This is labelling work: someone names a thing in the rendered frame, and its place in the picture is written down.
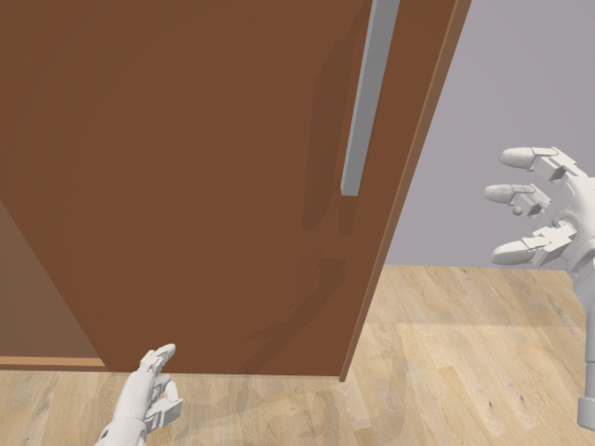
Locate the right robot hand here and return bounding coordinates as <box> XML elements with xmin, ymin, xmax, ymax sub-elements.
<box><xmin>483</xmin><ymin>147</ymin><xmax>595</xmax><ymax>268</ymax></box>

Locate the left robot hand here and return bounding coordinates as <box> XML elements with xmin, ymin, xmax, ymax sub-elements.
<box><xmin>112</xmin><ymin>344</ymin><xmax>183</xmax><ymax>435</ymax></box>

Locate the handle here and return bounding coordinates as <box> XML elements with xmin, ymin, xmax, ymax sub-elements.
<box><xmin>340</xmin><ymin>0</ymin><xmax>400</xmax><ymax>196</ymax></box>

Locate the right robot forearm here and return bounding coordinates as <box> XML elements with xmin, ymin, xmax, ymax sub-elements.
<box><xmin>565</xmin><ymin>238</ymin><xmax>595</xmax><ymax>431</ymax></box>

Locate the wardrobe door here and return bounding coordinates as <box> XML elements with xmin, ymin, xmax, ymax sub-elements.
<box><xmin>0</xmin><ymin>200</ymin><xmax>99</xmax><ymax>358</ymax></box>
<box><xmin>0</xmin><ymin>0</ymin><xmax>456</xmax><ymax>375</ymax></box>

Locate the left robot forearm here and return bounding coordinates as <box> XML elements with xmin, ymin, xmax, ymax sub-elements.
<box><xmin>94</xmin><ymin>417</ymin><xmax>147</xmax><ymax>446</ymax></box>

